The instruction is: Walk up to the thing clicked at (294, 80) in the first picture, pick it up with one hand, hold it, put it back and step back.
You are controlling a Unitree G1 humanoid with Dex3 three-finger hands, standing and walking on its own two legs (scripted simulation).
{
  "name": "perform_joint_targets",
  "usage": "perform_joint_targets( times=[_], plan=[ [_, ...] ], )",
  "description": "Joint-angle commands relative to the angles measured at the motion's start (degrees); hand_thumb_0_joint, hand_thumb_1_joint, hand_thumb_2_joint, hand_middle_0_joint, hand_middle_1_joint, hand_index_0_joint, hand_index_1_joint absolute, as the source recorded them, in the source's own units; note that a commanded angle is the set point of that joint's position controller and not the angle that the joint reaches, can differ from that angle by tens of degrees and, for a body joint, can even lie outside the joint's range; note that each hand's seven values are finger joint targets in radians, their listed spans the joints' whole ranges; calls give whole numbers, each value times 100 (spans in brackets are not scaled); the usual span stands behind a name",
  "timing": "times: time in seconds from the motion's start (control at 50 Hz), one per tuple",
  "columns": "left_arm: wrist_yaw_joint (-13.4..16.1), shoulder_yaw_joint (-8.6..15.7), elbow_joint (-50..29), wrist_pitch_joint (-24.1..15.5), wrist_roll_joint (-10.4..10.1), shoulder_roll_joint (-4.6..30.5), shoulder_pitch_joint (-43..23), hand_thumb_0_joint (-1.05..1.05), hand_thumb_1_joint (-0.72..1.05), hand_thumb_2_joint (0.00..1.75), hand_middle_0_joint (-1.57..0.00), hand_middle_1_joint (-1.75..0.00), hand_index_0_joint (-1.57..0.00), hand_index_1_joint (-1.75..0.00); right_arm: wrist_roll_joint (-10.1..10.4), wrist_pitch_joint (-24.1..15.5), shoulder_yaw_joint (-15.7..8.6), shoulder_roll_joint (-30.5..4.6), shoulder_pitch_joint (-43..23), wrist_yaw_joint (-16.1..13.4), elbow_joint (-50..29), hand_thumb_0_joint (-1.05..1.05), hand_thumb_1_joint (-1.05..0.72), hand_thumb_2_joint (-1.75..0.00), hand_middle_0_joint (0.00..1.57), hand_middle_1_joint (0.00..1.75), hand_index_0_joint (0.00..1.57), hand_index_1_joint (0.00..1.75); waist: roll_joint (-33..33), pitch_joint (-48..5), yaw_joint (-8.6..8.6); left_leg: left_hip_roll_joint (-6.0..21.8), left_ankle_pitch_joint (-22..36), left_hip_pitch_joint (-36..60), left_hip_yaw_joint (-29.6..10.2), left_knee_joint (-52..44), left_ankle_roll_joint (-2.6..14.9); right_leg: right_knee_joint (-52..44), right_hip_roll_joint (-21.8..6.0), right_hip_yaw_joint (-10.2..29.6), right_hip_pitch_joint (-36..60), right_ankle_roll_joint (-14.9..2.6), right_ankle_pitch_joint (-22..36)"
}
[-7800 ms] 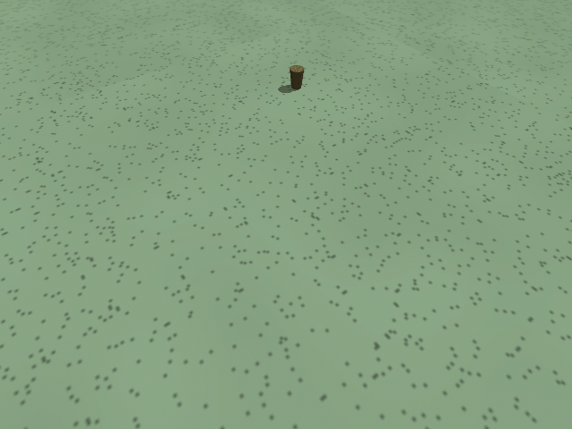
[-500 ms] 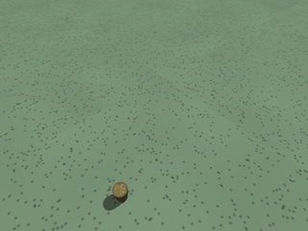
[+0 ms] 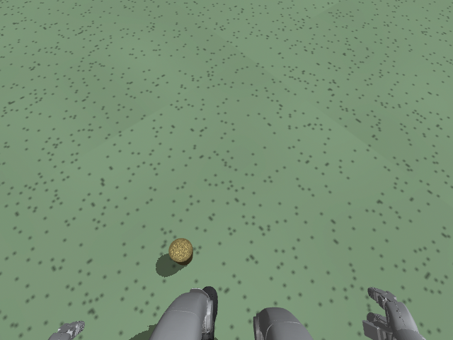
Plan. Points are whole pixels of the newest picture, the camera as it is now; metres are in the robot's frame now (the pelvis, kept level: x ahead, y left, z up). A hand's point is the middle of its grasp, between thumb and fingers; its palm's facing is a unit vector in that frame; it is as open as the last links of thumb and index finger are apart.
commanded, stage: walk up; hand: left
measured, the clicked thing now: (182, 253) +0.39 +0.20 -0.69
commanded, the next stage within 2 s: none
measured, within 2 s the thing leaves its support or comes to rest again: neither
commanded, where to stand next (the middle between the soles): +0.01 -0.03 m, yaw +0 degrees
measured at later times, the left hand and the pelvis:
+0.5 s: hand out of the picture -0.05 +0.26 -0.12, palm faces -0.01 -0.89 -0.45, open 7.3 cm; pelvis -0.08 -0.02 +0.01, yaw +1 degrees
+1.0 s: hand out of the picture -0.01 +0.23 -0.15, palm faces +0.08 -0.89 -0.45, open 7.3 cm; pelvis -0.06 -0.06 -0.02, yaw +5 degrees
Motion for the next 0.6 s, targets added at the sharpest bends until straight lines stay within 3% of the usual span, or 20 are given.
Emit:
perform_joint_targets(
  times=[0.0,0.06,0.14,0.2,0.22,0.24,0.26,0.28,0.3,0.32,0.34,0.36,0.38,0.4,0.42,0.46,0.5,0.52,0.54,0.58],
  plan=[
    [-8,378,-95,147,40,1227,1263,0,90,90,-20,-30,-20,-30,-7,22,-400,-1268,240,-177,-615,0,-90,-90,20,30,20,30,98,-2010,-12,1514,1898,820,-1220,-1240,648,768,-41,368,-8,-48,542],
    [-43,394,-212,185,104,1072,1312,0,90,90,-20,-30,-20,-30,-62,13,-385,-1276,104,-145,-719,0,-90,-90,20,30,20,30,257,-1904,29,1495,399,877,-1226,-1351,773,-277,-117,162,-134,74,628],
    [-137,504,-380,144,205,1109,1273,0,90,90,-20,-30,-20,-30,-199,4,-435,-1457,89,-66,-879,0,-90,-90,20,30,20,30,774,-1794,-8,1671,-526,500,-1349,-1394,807,-1796,-290,-178,262,73,700],
    [-254,594,-261,129,319,1145,1791,0,90,90,-20,-30,-20,-30,-199,70,-490,-1561,28,-25,-1009,0,-90,-90,20,30,20,30,910,-1795,98,1694,-2018,-213,-1632,-1554,488,-3042,-307,-403,950,-192,1044],
    [-282,629,-230,113,362,1173,1985,0,90,90,-20,-30,-20,-30,-193,88,-480,-1506,-12,-14,-1058,0,-90,-90,20,30,20,30,805,-1768,178,1551,-2474,-583,-1510,-1506,253,-3306,-273,-439,1225,-306,1149],
    [-306,680,-271,87,427,1259,2007,0,90,90,-20,-30,-20,-30,-168,108,-439,-1326,115,-12,-1050,0,-90,-90,20,30,20,30,438,-1701,205,1163,-2877,-941,-1245,-973,-98,-3717,-377,-159,1355,-488,938],
    [-301,738,-511,67,499,1523,1699,0,90,90,-20,-30,-20,-30,-94,112,-335,-947,239,-25,-1060,0,-90,-90,20,30,20,30,-1091,-1345,265,238,-3464,-1456,-574,830,-431,-4988,-1526,1714,517,-1045,-373],
    [-266,837,-956,54,615,2179,776,0,90,90,-20,-30,-20,-30,-119,105,-409,-1116,-63,-89,-1114,0,-90,-90,20,30,20,30,-1936,-869,400,-729,-3034,-1032,-692,2800,-638,-6046,-2931,3166,-1341,-1770,-301],
    [-196,837,-1269,-11,605,2220,67,0,90,90,-20,-30,-20,-30,-144,125,-531,-1483,127,-128,-1072,0,-90,-90,20,30,20,30,-1614,-554,132,-334,-2704,-469,-1371,3785,-645,-6135,-3143,3330,-2142,-1967,162],
    [-170,763,-1285,-70,573,1886,-140,0,90,90,-20,-30,-20,-30,-117,112,-534,-1496,355,-93,-952,0,-90,-90,20,30,20,30,-1002,-424,-50,-405,-2333,-306,-1358,4042,-599,-5713,-2621,2405,-2216,-1719,1052],
    [-139,646,-1266,-131,546,1450,-316,0,90,90,-20,-30,-20,-30,-53,98,-493,-1260,624,-41,-756,0,-90,-90,20,30,20,30,-434,-535,-279,-655,-1914,-398,-1395,4256,-588,-5196,-1799,1195,-1605,-1277,2517],
    [-116,669,-1261,-132,522,1271,-557,0,90,90,-20,-30,-20,-30,-26,82,-422,-1069,1098,-45,-654,0,-90,-90,20,30,20,30,-465,-912,-500,-801,-1747,-543,-1304,4468,-549,-4838,-1434,420,-977,-913,3472],
    [-142,709,-1302,-113,508,1226,-501,0,90,90,-20,-30,-20,-30,-18,63,-357,-995,1365,-88,-648,0,-90,-90,20,30,20,30,-686,-1319,-481,-837,-1712,-729,-1144,4479,-555,-4643,-1313,177,-234,-752,3915],
    [-189,732,-1393,-99,525,1214,-348,0,90,90,-20,-30,-20,-30,-10,27,-356,-1144,1383,-139,-692,0,-90,-90,20,30,20,30,-737,-1604,-306,-831,-1869,-728,-982,4565,-622,-4531,-1443,310,197,-919,4220],
    [-226,690,-1434,-123,610,1077,-24,0,90,90,-20,-30,-20,-30,66,-62,-298,-1228,1417,-191,-658,0,-90,-90,20,30,20,30,-741,-2014,-44,-589,-1960,-802,-807,3760,-642,-4325,-1364,281,1173,-1008,3838],
    [-262,765,-1282,-95,683,1143,582,0,90,90,-20,-30,-20,-30,28,-277,-214,-1291,1257,-231,-570,0,-90,-90,20,30,20,30,-1172,-2353,429,-162,-2157,-1178,-478,2083,-639,-4405,-1377,398,2607,-1102,1863],
    [-379,844,-1223,-71,667,1377,988,0,90,90,-20,-30,-20,-30,-39,-405,-256,-1379,1020,-169,-599,0,-90,-90,20,30,20,30,-1545,-2217,702,-67,-2457,-1010,-191,979,-678,-4571,-1431,636,2809,-1180,426],
    [-434,858,-1222,-68,631,1496,1144,0,90,90,-20,-30,-20,-30,-80,-464,-258,-1366,1033,-137,-663,0,-90,-90,20,30,20,30,-1628,-2033,689,-21,-2641,-713,-216,344,-567,-4602,-1596,822,2535,-1240,218],
    [-489,839,-1245,-52,585,1579,1127,0,90,90,-20,-30,-20,-30,-127,-527,-270,-1357,1219,-137,-602,0,-90,-90,20,30,20,30,-1531,-1804,520,0,-2600,-77,-227,-480,-419,-4536,-1680,911,1906,-1205,318],
    [-518,708,-1279,-23,497,1451,878,0,90,90,-20,-30,-20,-30,-217,-665,-366,-1300,2289,-214,-114,0,-90,-90,20,30,20,30,-406,-1716,-206,-39,-1499,2154,-287,-1938,-175,-3211,-1269,23,200,-748,715]
  ],
)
